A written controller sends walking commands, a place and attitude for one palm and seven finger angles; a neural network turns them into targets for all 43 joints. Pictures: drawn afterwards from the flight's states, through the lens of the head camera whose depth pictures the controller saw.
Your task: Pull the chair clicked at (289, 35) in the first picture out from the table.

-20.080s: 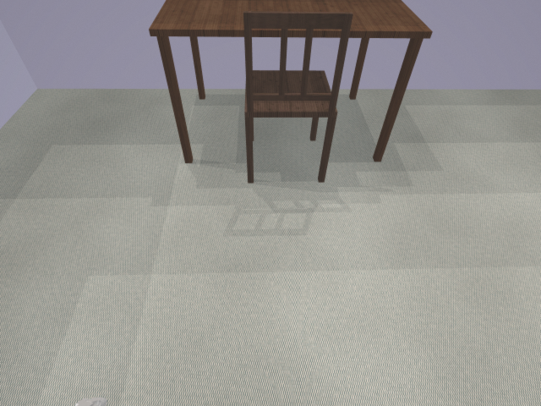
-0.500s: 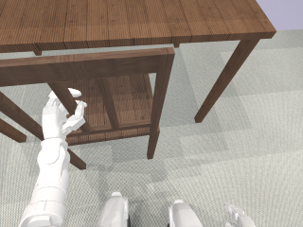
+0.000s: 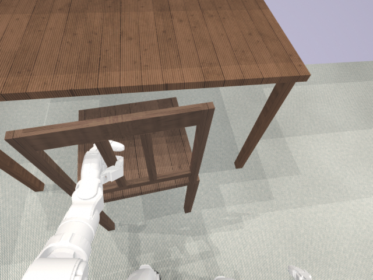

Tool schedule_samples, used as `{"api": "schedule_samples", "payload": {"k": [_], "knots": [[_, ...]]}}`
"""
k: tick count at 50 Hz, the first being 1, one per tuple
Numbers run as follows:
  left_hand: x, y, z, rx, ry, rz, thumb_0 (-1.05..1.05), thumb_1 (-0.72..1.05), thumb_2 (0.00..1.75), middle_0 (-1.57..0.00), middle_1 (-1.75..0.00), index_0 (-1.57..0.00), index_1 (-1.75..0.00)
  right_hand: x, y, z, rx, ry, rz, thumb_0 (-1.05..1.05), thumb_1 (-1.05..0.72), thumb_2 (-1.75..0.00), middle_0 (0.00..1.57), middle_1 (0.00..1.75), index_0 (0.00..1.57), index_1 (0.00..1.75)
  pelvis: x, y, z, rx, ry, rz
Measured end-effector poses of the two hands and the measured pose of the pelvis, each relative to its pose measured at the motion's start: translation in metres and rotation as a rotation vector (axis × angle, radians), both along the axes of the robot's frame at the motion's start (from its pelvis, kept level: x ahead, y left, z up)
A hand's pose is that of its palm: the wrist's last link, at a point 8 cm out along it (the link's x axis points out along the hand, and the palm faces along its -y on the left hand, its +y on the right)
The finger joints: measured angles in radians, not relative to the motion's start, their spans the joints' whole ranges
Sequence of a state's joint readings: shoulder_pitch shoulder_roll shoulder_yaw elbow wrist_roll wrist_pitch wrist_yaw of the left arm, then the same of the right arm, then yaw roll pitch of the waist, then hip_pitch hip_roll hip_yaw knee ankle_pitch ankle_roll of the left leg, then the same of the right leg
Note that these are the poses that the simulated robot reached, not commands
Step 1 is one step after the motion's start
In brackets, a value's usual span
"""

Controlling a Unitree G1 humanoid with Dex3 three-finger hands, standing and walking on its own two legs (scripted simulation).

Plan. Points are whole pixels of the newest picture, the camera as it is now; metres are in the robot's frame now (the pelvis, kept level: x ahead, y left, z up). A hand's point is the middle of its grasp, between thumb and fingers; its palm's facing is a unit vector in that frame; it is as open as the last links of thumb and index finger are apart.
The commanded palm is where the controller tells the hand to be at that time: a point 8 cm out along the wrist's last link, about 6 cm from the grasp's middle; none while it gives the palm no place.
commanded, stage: step backward, pulling the chair out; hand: left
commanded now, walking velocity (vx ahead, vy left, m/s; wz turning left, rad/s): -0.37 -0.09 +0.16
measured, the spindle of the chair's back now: (113, 165) +0.40 +0.18 -0.09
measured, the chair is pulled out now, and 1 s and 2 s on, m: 0.06 0.17 0.30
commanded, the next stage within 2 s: none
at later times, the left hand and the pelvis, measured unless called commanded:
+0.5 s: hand (128, 203) +0.28 +0.13 -0.05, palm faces +0.09 -0.98 -0.15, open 5.4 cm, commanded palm +0.28 +0.18 -0.05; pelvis -0.06 -0.01 +0.01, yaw +2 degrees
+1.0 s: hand (128, 210) +0.27 +0.13 -0.05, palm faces +0.09 -0.98 -0.18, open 5.5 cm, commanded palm +0.26 +0.17 -0.05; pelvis -0.07 -0.02 +0.01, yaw +4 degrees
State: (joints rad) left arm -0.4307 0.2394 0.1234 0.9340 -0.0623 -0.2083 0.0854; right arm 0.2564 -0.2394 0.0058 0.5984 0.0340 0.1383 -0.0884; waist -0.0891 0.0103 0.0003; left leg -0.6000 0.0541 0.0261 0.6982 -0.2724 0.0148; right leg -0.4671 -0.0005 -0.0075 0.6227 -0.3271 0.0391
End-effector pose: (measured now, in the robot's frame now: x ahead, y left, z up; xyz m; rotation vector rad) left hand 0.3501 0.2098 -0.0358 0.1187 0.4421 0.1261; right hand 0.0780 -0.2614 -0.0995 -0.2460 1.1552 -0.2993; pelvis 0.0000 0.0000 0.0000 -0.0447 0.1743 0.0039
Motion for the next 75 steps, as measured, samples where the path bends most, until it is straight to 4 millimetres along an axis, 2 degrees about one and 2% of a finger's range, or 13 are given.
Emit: {"api": "schedule_samples", "payload": {"k": [9,17,22,27,31,39,45,52,55,59,63,68,75], "knots": [[-0.033,-0.015,0.001,0.004,0.019,-0.021,0.06,0.69,0.73,-0.28,-1.12,-0.48,-1.45,-0.025,-0.006,-0.003,0.021,-0.007,-0.011,0.0,-0.91,-0.9,0.2,0.3,0.2,0.3,-0.025,-0.007,0.005,0.008,-0.054,-0.01],[-0.071,-0.03,0.002,0.005,0.034,0.01,0.06,0.68,0.74,-0.28,-1.11,-0.49,-1.45,-0.036,-0.006,-0.014,0.074,-0.022,0.026,0.0,-0.91,-0.9,0.2,0.3,0.2,0.3,-0.044,-0.022,0.007,0.006,-0.097,0.009],[-0.085,-0.034,0.003,0.005,0.045,0.012,0.06,0.68,0.74,-0.28,-1.1,-0.49,-1.45,-0.042,-0.014,-0.015,0.054,-0.037,0.037,0.01,-0.91,-0.9,0.2,0.3,0.2,0.3,-0.053,-0.02,0.008,0.01,-0.126,0.029],[-0.089,-0.033,0.004,0.008,0.049,-0.019,0.05,0.68,0.74,-0.27,-1.1,-0.5,-1.45,-0.045,-0.018,-0.009,0.002,-0.054,0.038,0.01,-0.91,-0.9,0.2,0.3,0.2,0.3,-0.057,-0.009,0.007,0.012,-0.144,0.031],[-0.089,-0.031,0.003,0.016,0.041,-0.054,0.05,0.68,0.73,-0.26,-1.11,-0.5,-1.45,-0.046,-0.013,-0.004,-0.016,-0.076,0.05,0.01,-0.91,-0.9,0.2,0.3,0.2,0.3,-0.061,-0.005,0.006,0.022,-0.138,0.023],[-0.092,-0.032,0.003,0.03,0.035,-0.039,0.05,0.66,0.75,-0.27,-1.13,-0.5,-1.45,-0.047,0.004,-0.013,0.048,-0.111,0.093,0.01,-0.91,-0.9,0.2,0.3,0.2,0.3,-0.075,-0.017,0.001,0.015,-0.151,0.033],[-0.1,-0.034,0.003,0.045,0.033,-0.008,0.04,0.64,0.77,-0.29,-1.14,-0.5,-1.45,-0.055,0.0,-0.021,0.085,-0.097,0.094,0.01,-0.91,-0.9,0.2,0.3,0.2,0.3,-0.078,-0.029,0.001,0.016,-0.151,0.046],[-0.102,-0.034,0.004,0.031,0.048,-0.017,0.05,0.64,0.76,-0.27,-1.15,-0.5,-1.45,-0.06,-0.017,-0.018,0.003,-0.027,0.111,0.01,-0.91,-0.9,0.2,0.3,0.2,0.3,-0.073,-0.014,0.004,0.029,-0.128,0.085],[-0.101,-0.032,0.004,0.027,0.051,-0.046,0.05,0.65,0.76,-0.25,-1.17,-0.5,-1.45,-0.059,-0.016,-0.012,-0.023,-0.007,0.121,0.01,-0.91,-0.9,0.2,0.3,0.2,0.3,-0.08,-0.009,0.007,0.048,-0.125,0.082],[-0.102,-0.032,0.004,0.025,0.053,-0.054,0.05,0.65,0.75,-0.24,-1.17,-0.5,-1.45,-0.055,-0.009,-0.007,0.0,-0.034,0.142,0.01,-0.91,-0.9,0.2,0.3,0.2,0.3,-0.088,-0.013,0.009,0.048,-0.124,0.072],[-0.106,-0.034,0.004,0.036,0.05,-0.035,0.05,0.64,0.76,-0.25,-1.17,-0.5,-1.45,-0.056,-0.002,-0.01,0.065,-0.064,0.147,0.0,-0.91,-0.9,0.2,0.3,0.2,0.3,-0.094,-0.025,0.008,0.037,-0.125,0.06],[-0.118,-0.038,0.005,0.041,0.053,-0.008,0.05,0.64,0.76,-0.27,-1.15,-0.5,-1.45,-0.07,-0.005,-0.014,0.095,-0.074,0.112,0.0,-0.91,-0.9,0.2,0.3,0.2,0.3,-0.109,-0.034,0.009,0.02,-0.128,0.072],[-0.14,-0.04,0.005,0.029,0.053,-0.034,0.04,0.65,0.74,-0.23,-1.17,-0.5,-1.45,-0.093,-0.019,-0.013,-0.002,-0.026,0.126,0.0,-0.91,-0.9,0.2,0.3,0.2,0.3,-0.128,-0.021,0.007,0.03,-0.12,0.112]]}}
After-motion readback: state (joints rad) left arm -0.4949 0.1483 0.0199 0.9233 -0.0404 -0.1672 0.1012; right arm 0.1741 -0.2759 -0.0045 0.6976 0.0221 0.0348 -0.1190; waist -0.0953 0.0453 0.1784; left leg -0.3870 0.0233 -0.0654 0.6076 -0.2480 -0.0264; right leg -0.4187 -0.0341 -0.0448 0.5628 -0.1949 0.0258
